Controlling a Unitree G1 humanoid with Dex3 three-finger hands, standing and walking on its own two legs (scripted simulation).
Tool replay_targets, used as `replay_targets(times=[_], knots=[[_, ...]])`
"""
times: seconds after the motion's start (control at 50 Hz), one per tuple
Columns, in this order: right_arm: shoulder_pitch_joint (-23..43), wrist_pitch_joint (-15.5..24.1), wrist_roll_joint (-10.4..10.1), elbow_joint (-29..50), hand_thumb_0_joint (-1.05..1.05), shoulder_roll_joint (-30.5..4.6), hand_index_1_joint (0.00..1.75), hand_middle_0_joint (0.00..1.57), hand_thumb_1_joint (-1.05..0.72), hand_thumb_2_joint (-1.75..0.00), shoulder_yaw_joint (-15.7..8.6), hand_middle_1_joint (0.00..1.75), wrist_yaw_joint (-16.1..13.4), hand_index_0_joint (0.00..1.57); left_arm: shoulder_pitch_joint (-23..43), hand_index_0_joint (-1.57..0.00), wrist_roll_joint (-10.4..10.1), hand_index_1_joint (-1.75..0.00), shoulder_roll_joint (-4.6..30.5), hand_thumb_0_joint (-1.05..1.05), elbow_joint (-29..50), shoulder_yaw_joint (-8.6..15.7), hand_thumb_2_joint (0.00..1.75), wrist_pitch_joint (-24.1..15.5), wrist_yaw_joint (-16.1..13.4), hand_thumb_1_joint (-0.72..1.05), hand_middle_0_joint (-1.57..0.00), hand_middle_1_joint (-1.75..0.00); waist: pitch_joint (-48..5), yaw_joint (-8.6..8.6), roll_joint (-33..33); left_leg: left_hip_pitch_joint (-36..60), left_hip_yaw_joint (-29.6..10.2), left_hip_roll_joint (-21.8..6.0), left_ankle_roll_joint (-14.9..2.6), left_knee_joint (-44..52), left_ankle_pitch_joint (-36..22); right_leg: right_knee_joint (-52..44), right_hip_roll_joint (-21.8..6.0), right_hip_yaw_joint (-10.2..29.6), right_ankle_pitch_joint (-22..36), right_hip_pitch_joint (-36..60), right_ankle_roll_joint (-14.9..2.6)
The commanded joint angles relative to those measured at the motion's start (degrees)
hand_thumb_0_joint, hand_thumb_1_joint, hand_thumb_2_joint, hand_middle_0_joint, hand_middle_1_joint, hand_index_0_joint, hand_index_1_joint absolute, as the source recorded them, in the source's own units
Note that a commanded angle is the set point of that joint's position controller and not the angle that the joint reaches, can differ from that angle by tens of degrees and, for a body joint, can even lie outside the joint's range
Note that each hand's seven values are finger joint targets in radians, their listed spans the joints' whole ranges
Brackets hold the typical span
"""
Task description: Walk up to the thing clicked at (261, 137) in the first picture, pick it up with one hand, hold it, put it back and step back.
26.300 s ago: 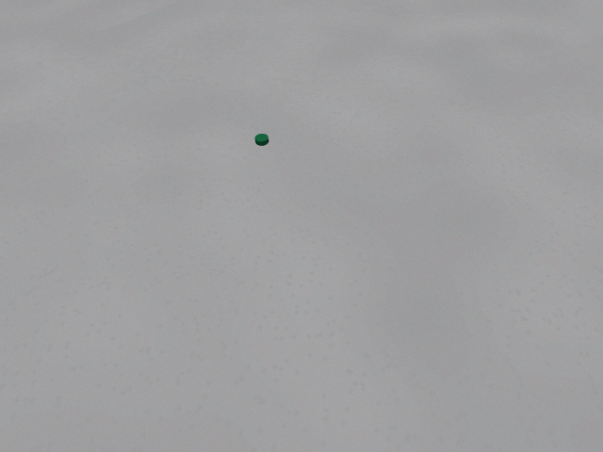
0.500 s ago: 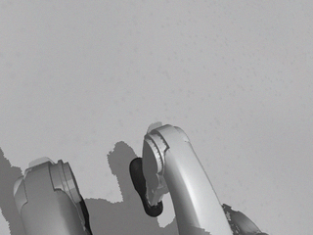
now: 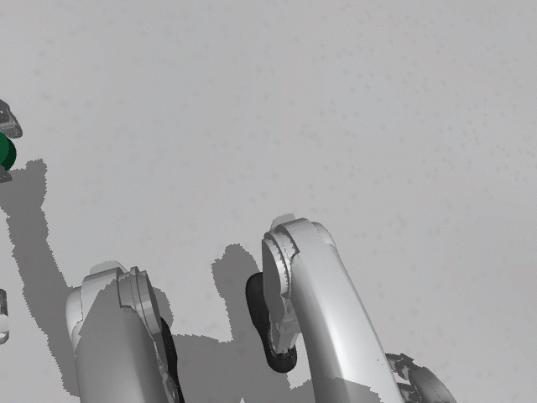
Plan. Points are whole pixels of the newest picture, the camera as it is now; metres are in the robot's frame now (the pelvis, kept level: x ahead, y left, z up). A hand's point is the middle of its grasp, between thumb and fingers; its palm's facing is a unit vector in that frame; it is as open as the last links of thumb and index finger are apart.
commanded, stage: lift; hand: left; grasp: from above
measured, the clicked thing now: out of the picture +0.51 +0.31 -0.19
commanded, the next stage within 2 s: hold in 1.46 s
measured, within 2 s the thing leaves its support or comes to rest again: neither
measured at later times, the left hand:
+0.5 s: hand out of the picture +0.41 +0.30 +0.01, palm faces -0.43 -0.10 -0.90, open 7.8 cm
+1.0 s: hand out of the picture +0.35 +0.28 +0.21, palm faces -0.43 -0.12 -0.89, open 7.9 cm
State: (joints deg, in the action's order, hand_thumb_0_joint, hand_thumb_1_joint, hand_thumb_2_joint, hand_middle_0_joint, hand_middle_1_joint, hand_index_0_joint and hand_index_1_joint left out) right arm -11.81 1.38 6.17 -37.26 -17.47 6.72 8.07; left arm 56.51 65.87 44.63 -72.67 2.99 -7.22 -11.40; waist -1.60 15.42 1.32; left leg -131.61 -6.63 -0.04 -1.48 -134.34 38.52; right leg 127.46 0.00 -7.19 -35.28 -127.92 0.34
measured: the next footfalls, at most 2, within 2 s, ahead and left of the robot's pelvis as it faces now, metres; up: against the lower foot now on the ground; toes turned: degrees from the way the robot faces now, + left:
none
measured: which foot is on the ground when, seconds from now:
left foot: down 0.00-1.00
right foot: down 0.00-1.00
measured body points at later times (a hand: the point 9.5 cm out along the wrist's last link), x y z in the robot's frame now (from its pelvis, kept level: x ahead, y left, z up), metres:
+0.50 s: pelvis +0.00 +0.00 +0.11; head +0.18 +0.05 +0.51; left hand +0.43 +0.30 +0.06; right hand +0.12 -0.26 -0.01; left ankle +0.08 +0.12 -0.32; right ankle +0.11 -0.11 -0.32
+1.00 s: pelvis +0.03 +0.00 +0.29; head +0.12 +0.03 +0.73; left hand +0.37 +0.28 +0.26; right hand +0.15 -0.25 +0.17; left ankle +0.08 +0.12 -0.32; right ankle +0.11 -0.11 -0.32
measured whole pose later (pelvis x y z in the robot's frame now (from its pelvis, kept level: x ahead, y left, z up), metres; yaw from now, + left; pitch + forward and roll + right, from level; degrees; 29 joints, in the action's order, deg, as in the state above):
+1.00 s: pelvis +0.03 +0.00 +0.29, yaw +6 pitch +20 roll -3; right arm -13.2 0.5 -2.6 -41.2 -13.8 -0.6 -3.7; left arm 23.0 57.1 26.2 -47.1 -8.0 0.1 -7.0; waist -9.5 5.2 2.3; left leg -67.2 -1.0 -0.9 -1.2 -76.8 29.8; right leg 73.3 0.9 -1.5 -27.2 -66.3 0.5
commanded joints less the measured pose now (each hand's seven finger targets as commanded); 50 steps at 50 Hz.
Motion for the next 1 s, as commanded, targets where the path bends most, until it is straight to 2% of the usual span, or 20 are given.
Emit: replay_targets(times=[0.0,0.06,0.18,0.24,0.3,0.32,0.38,0.46,0.5,0.56,0.6,0.68,0.7,0.76,0.8,0.84,0.9,0.94,0.96,0.98], knots=[[-13.12,-1.47,-1.40,1.29,0.00,-14.67,0.30,0.20,-0.92,-0.91,-6.76,0.30,-1.29,0.20,16.53,-1.03,-1.21,-0.61,14.76,0.00,14.46,2.05,0.52,0.60,-0.09,0.70,-0.97,-0.67,-45.14,-0.98,18.52,32.16,3.70,0.89,-0.14,16.83,-12.59,-14.21,2.26,-0.89,11.43,25.44,-3.34],[-12.69,-2.20,-2.19,1.74,0.00,-14.17,0.30,0.20,-0.92,-0.91,-7.80,0.30,-1.90,0.20,14.14,-1.00,-2.32,-0.63,13.65,0.00,18.26,2.26,0.53,0.40,1.04,0.66,-0.94,-0.69,-47.39,-2.71,18.27,34.87,3.68,0.97,-0.16,19.12,-12.43,-15.40,2.02,-0.46,10.89,25.63,-3.48],[-11.94,-2.88,-3.73,2.26,0.00,-13.00,0.30,0.20,-0.91,-0.90,-9.50,0.30,-2.89,0.20,8.80,-0.96,-4.27,-0.64,8.99,0.00,22.76,0.58,0.55,0.82,2.73,0.63,-0.91,-0.71,-45.14,-3.98,16.22,37.74,2.79,0.87,-0.50,25.12,-8.17,-19.02,1.74,0.39,8.36,25.91,-3.26],[-10.78,-2.99,-4.63,2.98,0.00,-12.55,0.30,0.20,-0.91,-0.90,-9.98,0.30,-3.64,0.20,7.22,-0.95,-5.07,-0.65,8.93,0.00,25.89,0.28,0.54,1.05,3.49,0.61,-0.89,-0.71,-45.17,-5.07,15.43,39.84,1.70,0.51,-0.64,29.14,-5.22,-20.73,1.86,0.73,7.05,27.40,-2.84],[-9.59,-2.88,-5.27,3.33,0.00,-12.23,0.30,0.20,-0.91,-0.90,-10.40,0.30,-4.38,0.20,5.76,-0.93,-6.52,-0.66,5.91,0.00,29.01,-1.03,0.53,1.31,4.09,0.60,-0.87,-0.73,-44.04,-5.12,15.53,42.75,-0.27,0.28,-0.48,33.54,-2.09,-22.26,1.79,0.64,6.07,28.49,-2.49],[-9.25,-2.87,-5.44,3.70,0.00,-11.72,0.30,0.20,-0.91,-0.90,-10.44,0.30,-4.73,0.20,5.13,-0.92,-6.94,-0.66,6.52,0.00,30.68,-0.83,0.51,1.44,4.03,0.59,-0.85,-0.73,-45.58,-5.69,14.52,44.13,0.29,0.17,-0.67,34.25,-2.19,-23.63,1.98,0.90,6.22,30.82,-2.36],[-8.57,-2.78,-5.94,4.06,0.00,-10.87,0.30,0.20,-0.91,-0.90,-10.52,0.30,-5.45,0.20,1.57,-0.94,-7.78,-0.66,4.46,0.00,32.62,-1.60,0.50,2.16,4.24,0.61,-0.86,-0.73,-45.49,-6.19,12.93,46.88,1.25,0.16,-0.71,37.16,-3.71,-27.06,1.86,1.53,7.19,35.15,-2.03],[-7.62,-2.79,-6.57,3.92,0.00,-9.71,0.30,0.20,-0.91,-0.90,-10.69,0.30,-6.59,0.20,-0.71,-0.92,-8.04,-0.69,3.98,0.00,34.95,-1.17,0.56,3.34,3.68,0.59,-0.86,-0.76,-45.79,-6.83,10.04,49.76,2.67,0.45,-1.03,39.80,-5.78,-32.09,1.89,2.56,8.32,41.51,-1.78],[-6.92,-2.77,-6.88,4.22,0.00,-9.09,0.30,0.20,-0.91,-0.90,-10.64,0.30,-7.14,0.20,-3.69,-0.92,-8.09,-0.67,4.10,0.00,34.90,-0.99,0.54,4.11,3.50,0.58,-0.86,-0.74,-43.20,-7.26,8.42,50.54,3.24,0.58,-1.24,42.38,-4.50,-35.60,2.06,3.07,6.81,44.96,-1.63],[-5.41,-2.83,-7.26,4.37,0.00,-8.13,0.30,0.20,-0.91,-0.90,-10.84,0.30,-7.95,0.20,-6.14,-0.92,-8.28,-0.69,2.76,0.00,36.10,-1.42,0.55,5.33,3.67,0.58,-0.85,-0.76,-43.06,-8.33,8.15,55.16,3.68,0.39,-1.03,46.65,-4.48,-39.72,2.41,3.64,6.47,49.80,-1.63],[-5.24,-2.74,-7.62,4.29,0.00,-7.53,0.30,0.20,-0.91,-0.90,-10.81,0.30,-8.60,0.20,-8.68,-0.92,-8.91,-0.69,-0.01,0.00,37.50,-2.72,0.57,6.16,3.93,0.57,-0.86,-0.75,-42.23,-8.40,7.34,58.16,3.62,0.34,-0.91,49.79,-4.84,-42.91,2.40,3.69,6.78,52.92,-1.51],[-4.11,-2.37,-8.27,3.54,0.00,-6.42,0.30,0.20,-0.91,-0.90,-10.66,0.30,-9.90,0.20,-12.58,-0.89,-9.38,-0.70,-2.15,0.00,38.84,-4.05,0.57,7.41,4.14,0.54,-0.83,-0.76,-38.14,-8.50,5.80,63.16,4.33,0.51,-0.77,55.10,-5.69,-49.20,2.53,4.55,7.06,58.61,-1.55],[-4.29,-2.12,-8.42,3.37,0.00,-6.41,0.30,0.20,-0.90,-0.90,-10.58,0.30,-10.22,0.20,-12.43,-0.90,-9.32,-0.69,-1.77,0.00,40.22,-3.56,0.58,7.43,4.09,0.54,-0.84,-0.75,-38.40,-8.73,6.01,65.16,3.97,0.44,-0.65,56.53,-6.59,-50.21,2.47,4.63,7.60,60.12,-1.59],[-3.75,-1.48,-8.77,2.76,0.00,-5.86,0.30,0.20,-0.90,-0.90,-10.26,0.30,-11.16,0.20,-13.35,-0.91,-9.43,-0.67,-3.79,0.00,39.50,-4.96,0.61,7.67,3.68,0.54,-0.87,-0.71,-33.32,-8.43,5.48,69.17,3.42,0.15,-0.41,61.66,-5.02,-54.78,2.57,5.18,6.41,62.98,-1.54],[-3.21,-0.92,-8.84,2.07,0.00,-5.70,0.30,0.20,-0.90,-0.90,-10.25,0.30,-11.77,0.20,-14.14,-0.89,-9.05,-0.67,-3.40,0.00,38.03,-4.79,0.58,7.55,3.24,0.53,-0.85,-0.72,-31.08,-9.14,5.16,72.15,3.22,0.16,-0.26,64.79,-4.53,-57.67,2.66,5.55,5.79,65.40,-1.54],[-3.08,-0.17,-8.95,1.73,0.00,-5.23,0.30,0.20,-0.90,-0.90,-10.19,0.30,-12.09,0.20,-15.44,-0.88,-9.07,-0.67,-5.19,0.00,36.77,-5.66,0.59,7.37,2.66,0.51,-0.84,-0.71,-28.32,-9.24,4.79,73.76,2.95,0.20,-0.10,67.63,-4.52,-60.29,2.71,5.88,5.40,67.51,-1.53],[-3.81,0.72,-9.13,0.90,0.00,-4.93,0.30,0.20,-0.91,-0.90,-10.42,0.30,-12.30,0.20,-17.24,-0.91,-8.59,-0.66,-7.93,0.00,34.40,-7.68,0.55,7.40,2.36,0.55,-0.86,-0.72,-27.56,-9.43,4.02,78.30,3.88,0.37,0.20,70.19,-9.07,-64.41,2.74,6.47,8.20,71.36,-1.80],[-3.82,1.08,-9.04,0.64,0.00,-5.31,0.30,0.20,-0.90,-0.90,-10.84,0.30,-12.34,0.20,-16.84,-0.90,-8.82,-0.67,-7.44,0.00,34.66,-6.99,0.58,7.28,1.86,0.54,-0.86,-0.72,-27.55,-10.03,4.34,81.92,3.67,0.00,0.48,72.56,-11.41,-66.31,2.77,6.43,10.07,73.64,-1.81],[-4.05,1.16,-9.00,0.46,0.00,-4.99,0.30,0.20,-0.90,-0.90,-10.63,0.30,-12.31,0.20,-16.66,-0.90,-8.47,-0.68,-8.43,0.00,33.61,-8.08,0.58,7.39,1.67,0.54,-0.85,-0.72,-25.97,-9.61,3.84,82.25,3.72,0.13,0.45,73.60,-11.76,-67.59,2.80,6.48,10.49,74.63,-1.79],[-4.13,1.28,-8.93,0.36,0.00,-5.10,0.30,0.20,-0.90,-0.90,-10.71,0.30,-12.30,0.20,-16.44,-0.90,-8.54,-0.69,-8.10,0.00,33.70,-7.51,0.59,7.39,1.25,0.54,-0.85,-0.74,-25.90,-10.16,3.64,83.09,3.93,0.20,0.33,74.58,-11.72,-68.84,2.80,6.67,10.58,76.32,-1.77]])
